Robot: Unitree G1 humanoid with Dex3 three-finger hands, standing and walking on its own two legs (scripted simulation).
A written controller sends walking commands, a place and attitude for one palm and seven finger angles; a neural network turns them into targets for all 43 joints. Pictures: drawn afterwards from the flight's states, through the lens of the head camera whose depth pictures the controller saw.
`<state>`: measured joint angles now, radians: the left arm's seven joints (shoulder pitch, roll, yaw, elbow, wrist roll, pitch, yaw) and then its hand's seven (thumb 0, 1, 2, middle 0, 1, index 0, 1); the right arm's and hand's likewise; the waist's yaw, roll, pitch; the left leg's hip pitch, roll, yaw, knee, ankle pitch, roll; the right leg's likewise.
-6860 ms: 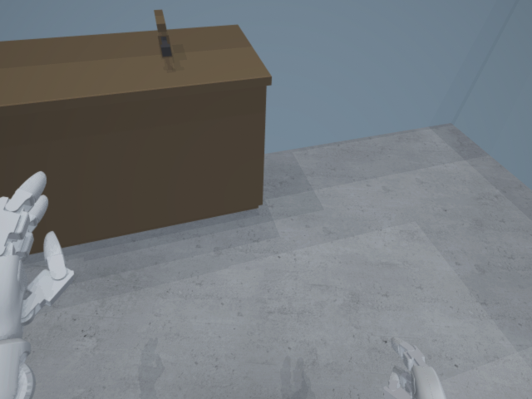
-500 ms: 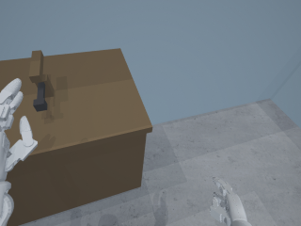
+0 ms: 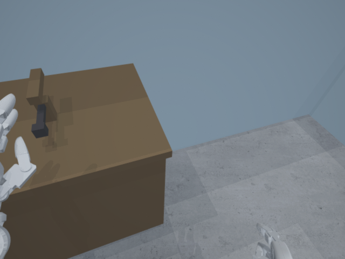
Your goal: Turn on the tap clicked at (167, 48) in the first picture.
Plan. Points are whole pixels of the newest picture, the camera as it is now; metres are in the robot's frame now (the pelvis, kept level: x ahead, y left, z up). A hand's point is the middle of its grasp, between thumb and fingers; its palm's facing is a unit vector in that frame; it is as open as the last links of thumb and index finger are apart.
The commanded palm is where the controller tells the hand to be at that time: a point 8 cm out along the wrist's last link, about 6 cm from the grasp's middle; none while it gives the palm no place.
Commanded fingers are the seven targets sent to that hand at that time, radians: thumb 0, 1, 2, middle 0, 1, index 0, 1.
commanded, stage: shuffle to correct the standing spot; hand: left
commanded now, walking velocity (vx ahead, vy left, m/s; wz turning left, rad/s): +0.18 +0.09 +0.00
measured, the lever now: (40, 130) +0.39 +0.37 +0.07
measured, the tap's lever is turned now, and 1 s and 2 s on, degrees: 0 0 0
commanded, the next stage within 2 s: come to a stop and stand still in 0.42 s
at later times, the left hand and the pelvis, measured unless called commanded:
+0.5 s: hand (10, 155) +0.24 +0.29 +0.19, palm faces +0.45 -0.81 -0.38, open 7.4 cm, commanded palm +0.17 +0.32 +0.20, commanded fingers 0.00 0.90 0.90 -0.20 -0.30 -0.20 -0.30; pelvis +0.02 +0.04 +0.00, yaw +2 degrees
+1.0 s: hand (6, 131) +0.28 +0.32 +0.19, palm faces +0.43 -0.83 -0.35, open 7.4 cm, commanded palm +0.22 +0.35 +0.20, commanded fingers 0.00 0.90 0.90 -0.20 -0.30 -0.20 -0.30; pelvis +0.07 +0.07 +0.02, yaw +2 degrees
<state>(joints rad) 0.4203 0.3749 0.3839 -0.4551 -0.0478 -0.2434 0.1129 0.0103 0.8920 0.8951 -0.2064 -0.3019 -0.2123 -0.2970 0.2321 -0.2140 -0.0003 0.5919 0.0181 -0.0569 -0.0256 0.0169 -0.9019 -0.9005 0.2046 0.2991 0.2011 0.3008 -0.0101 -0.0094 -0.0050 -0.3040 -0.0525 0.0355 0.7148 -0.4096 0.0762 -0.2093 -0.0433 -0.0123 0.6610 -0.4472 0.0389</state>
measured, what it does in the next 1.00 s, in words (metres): steps on the spot: left foot, then right foot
